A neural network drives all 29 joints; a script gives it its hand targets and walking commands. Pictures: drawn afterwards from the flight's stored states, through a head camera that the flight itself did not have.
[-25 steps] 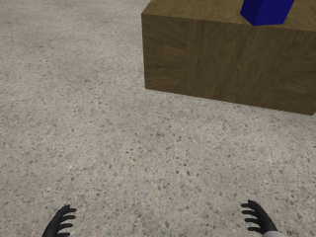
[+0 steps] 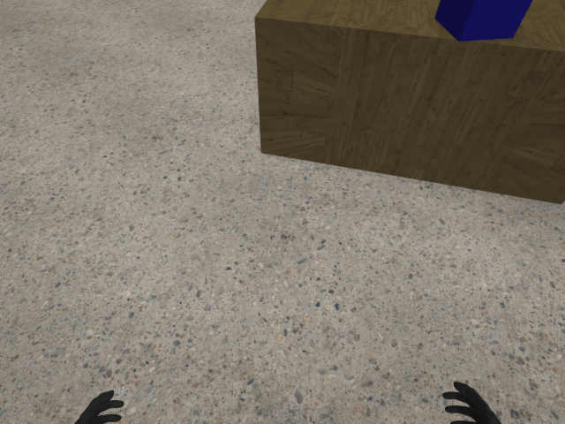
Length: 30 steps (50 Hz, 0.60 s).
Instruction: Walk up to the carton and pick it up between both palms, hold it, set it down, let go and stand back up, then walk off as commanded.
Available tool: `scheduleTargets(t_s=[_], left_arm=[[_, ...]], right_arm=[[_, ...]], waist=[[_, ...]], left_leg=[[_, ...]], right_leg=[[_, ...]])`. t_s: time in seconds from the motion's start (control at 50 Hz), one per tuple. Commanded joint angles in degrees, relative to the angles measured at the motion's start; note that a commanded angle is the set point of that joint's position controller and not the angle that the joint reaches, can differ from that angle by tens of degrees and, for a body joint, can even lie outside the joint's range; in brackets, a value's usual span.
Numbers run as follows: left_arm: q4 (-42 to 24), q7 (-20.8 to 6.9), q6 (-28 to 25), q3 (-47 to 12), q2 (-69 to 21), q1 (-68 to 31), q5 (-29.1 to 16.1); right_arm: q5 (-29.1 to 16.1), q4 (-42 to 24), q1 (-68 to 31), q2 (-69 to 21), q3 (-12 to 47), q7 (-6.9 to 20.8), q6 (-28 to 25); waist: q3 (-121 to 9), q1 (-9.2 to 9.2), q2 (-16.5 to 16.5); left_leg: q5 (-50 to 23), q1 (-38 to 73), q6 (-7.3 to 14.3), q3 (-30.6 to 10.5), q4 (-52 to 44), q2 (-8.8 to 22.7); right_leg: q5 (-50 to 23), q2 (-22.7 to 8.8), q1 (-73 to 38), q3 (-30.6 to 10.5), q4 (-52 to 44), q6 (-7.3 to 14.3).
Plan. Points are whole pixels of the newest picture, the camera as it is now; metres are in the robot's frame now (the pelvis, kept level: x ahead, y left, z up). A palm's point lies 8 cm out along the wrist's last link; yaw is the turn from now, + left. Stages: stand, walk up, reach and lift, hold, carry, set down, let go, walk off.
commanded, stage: stand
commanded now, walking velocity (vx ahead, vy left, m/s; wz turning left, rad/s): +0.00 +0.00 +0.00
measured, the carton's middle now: out of the picture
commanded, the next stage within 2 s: walk up in 1.74 s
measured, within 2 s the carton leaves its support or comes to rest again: neither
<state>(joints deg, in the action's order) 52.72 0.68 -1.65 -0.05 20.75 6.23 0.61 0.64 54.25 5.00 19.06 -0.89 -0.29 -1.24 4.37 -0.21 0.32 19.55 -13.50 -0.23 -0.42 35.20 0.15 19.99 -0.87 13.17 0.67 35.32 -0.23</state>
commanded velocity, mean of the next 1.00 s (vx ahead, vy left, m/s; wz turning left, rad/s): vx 0.00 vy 0.00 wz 0.00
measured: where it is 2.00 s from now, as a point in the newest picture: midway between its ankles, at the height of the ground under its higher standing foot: outside the picture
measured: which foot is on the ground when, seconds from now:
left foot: down 0.00-1.00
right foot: down 0.00-1.00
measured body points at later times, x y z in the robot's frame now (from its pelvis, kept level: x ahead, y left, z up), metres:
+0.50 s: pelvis +0.00 +0.00 +0.02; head +0.01 +0.00 +0.47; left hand +0.11 +0.30 -0.10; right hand +0.12 -0.30 -0.11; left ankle -0.01 +0.12 -0.73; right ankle -0.01 -0.12 -0.73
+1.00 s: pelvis +0.00 -0.01 +0.02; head +0.01 -0.01 +0.47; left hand +0.10 +0.30 -0.10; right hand +0.10 -0.31 -0.11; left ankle -0.01 +0.12 -0.73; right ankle -0.01 -0.12 -0.73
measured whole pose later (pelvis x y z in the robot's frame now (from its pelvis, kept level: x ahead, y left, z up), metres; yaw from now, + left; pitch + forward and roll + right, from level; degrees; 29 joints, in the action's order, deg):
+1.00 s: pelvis +0.00 -0.01 +0.02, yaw -1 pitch -3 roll +0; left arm 62.2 0.6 -1.1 0.4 20.8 4.9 0.4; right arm 0.6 62.3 4.1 20.5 -1.3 0.1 -0.9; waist 3.6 0.2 -0.3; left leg 11.2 -5.3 -0.9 0.4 19.2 1.0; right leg 11.5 -0.2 5.6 0.1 19.9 0.0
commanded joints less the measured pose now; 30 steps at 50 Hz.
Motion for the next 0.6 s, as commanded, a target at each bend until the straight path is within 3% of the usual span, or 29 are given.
scheduleTargets(t_s=[0.0,0.02,0.04,0.06,0.08,0.1,0.16,0.26,0.28,0.3,0.32,0.34,0.4,0.42,0.48,0.54,0.58], left_arm=[[-1.7,0.3,-0.9,2.1,10.8,-1.8,-0.1],[-1.7,0.4,-1.1,1.9,10.7,-1.7,-0.5],[-0.6,0.2,-1.2,1.4,9.5,-1.5,-0.3],[-0.6,0.5,-0.7,1.5,10.7,-2.6,-0.3],[0.4,0.6,-0.7,1.6,10.1,-2.4,-0.3],[0.2,0.2,-1.1,1.7,10.4,-2.9,0.1],[1.4,0.4,-1.1,1.6,9.4,-3.1,-0.5],[2.8,0.3,-0.9,1.6,10.4,-4.3,-0.2],[2.9,0.2,-0.8,1.6,10.3,-4.1,0.0],[3.3,0.3,-0.6,1.6,10.0,-4.1,-0.3],[3.7,0.0,-0.7,1.6,9.4,-3.4,-0.4],[3.7,0.2,-0.5,1.6,10.8,-4.1,-0.4],[4.2,0.2,-0.5,1.3,9.9,-4.6,0.4],[4.4,0.2,-0.2,1.3,9.5,-3.4,-0.2],[4.1,0.4,-0.7,1.8,10.7,-4.5,0.0],[5.1,0.4,-0.7,1.8,11.0,-4.4,-0.1],[5.8,0.3,-0.4,1.6,9.9,-3.5,0.1]], right_arm=[[0.2,-2.4,-2.5,11.2,-2.6,-0.3,-0.7],[0.1,-1.9,-2.2,11.7,-2.3,-0.3,-0.7],[0.0,-0.5,-2.6,11.5,-2.2,-0.3,-0.5],[-0.2,-0.3,-1.9,10.5,-1.9,-0.1,-0.8],[0.1,-0.6,-3.3,11.2,-2.2,-0.3,-0.7],[-0.3,0.0,-2.9,11.7,-2.1,-0.4,-0.7],[-0.1,1.0,-3.4,11.5,-2.2,-0.3,-0.7],[0.0,2.3,-3.6,11.3,-1.5,-0.5,-0.7],[-0.5,2.5,-4.0,10.6,-1.3,-0.1,-1.0],[-0.1,2.4,-3.9,10.2,-1.1,-0.3,-1.0],[-0.4,2.6,-4.1,12.8,-1.9,-0.3,-0.9],[-0.4,3.6,-3.4,12.0,-1.7,-0.1,-0.8],[0.0,4.0,-2.8,12.3,-1.9,-0.4,-0.6],[0.1,3.6,-3.4,12.5,-2.3,-0.4,-0.8],[-0.2,3.5,-4.0,11.8,-2.0,-0.4,-0.7],[-0.2,3.8,-4.0,11.3,-1.8,-0.1,-0.4],[0.0,4.0,-4.1,13.0,-2.2,-0.4,-0.7]], waist=[[-6.7,-0.68,0.1],[-7.0,-0.23,-1.3],[-7.3,0.39,-0.5],[-6.9,-0.41,0.3],[-6.1,-0.44,-1.0],[-6.4,0.1,1.5],[-7.2,0.1,-1.7],[-6.2,0.6,-2.4],[-6.1,0.4,0.3],[-7.0,0.14,0.7],[-7.0,1.13,-1.6],[-8.0,0.15,-1.9],[-6.6,0.42,2.2],[-6.6,0.46,-1.6],[-5.9,0.6,-0.5],[-5.6,0.3,0.9],[-3.4,0.62,-0.1]], left_leg=[[-18.1,3.2,3.7,-5.2,-7.3,5.0],[-19.7,3.3,3.2,-5.2,-7.9,5.0],[-19.4,4.6,3.2,-5.4,-9.1,5.5],[-20.9,3.8,3.2,-5.9,-10.1,5.8],[-20.1,5.3,3.2,-5.3,-10.5,5.7],[-21.5,5.4,2.6,-4.7,-9.9,5.7],[-22.9,6.0,3.0,-5.4,-12.9,6.1],[-23.2,6.9,2.3,-5.0,-15.1,6.5],[-22.5,8.0,2.2,-5.4,-15.4,6.8],[-22.0,7.3,2.7,-5.5,-16.0,7.1],[-22.7,8.8,2.0,-5.3,-15.9,6.7],[-22.4,9.1,2.2,-5.0,-16.4,6.7],[-21.0,9.0,2.2,-5.0,-16.8,6.9],[-21.7,9.1,2.7,-5.1,-16.7,6.9],[-21.3,8.6,1.8,-5.1,-17.1,6.7],[-20.6,9.1,2.2,-4.8,-17.4,6.8],[-18.2,7.9,2.2,-5.0,-17.6,7.1]], right_leg=[[-20.0,-5.7,-2.7,-5.4,-8.6,3.3],[-20.2,-5.4,-3.3,-5.3,-9.0,3.2],[-20.0,-5.4,-3.4,-5.0,-10.1,3.3],[-21.0,-5.4,-4.9,-4.5,-10.5,3.0],[-20.6,-5.7,-3.5,-4.4,-10.8,3.1],[-22.5,-6.0,-4.4,-4.0,-11.3,2.8],[-22.2,-6.4,-6.7,-4.7,-12.9,3.0],[-20.4,-6.2,-7.3,-4.7,-14.6,2.6],[-21.1,-6.3,-6.6,-4.3,-15.0,2.4],[-20.4,-6.6,-8.5,-3.9,-15.1,2.7],[-21.0,-6.4,-7.4,-4.6,-16.0,2.4],[-20.3,-6.3,-8.8,-4.4,-15.8,2.2],[-19.9,-6.4,-7.6,-4.1,-16.8,2.5],[-20.4,-6.7,-7.8,-5.0,-17.1,2.5],[-21.1,-6.6,-7.9,-5.0,-18.0,2.2],[-20.2,-6.4,-6.9,-5.1,-18.0,1.7],[-18.2,-6.7,-6.3,-4.9,-18.7,2.1]])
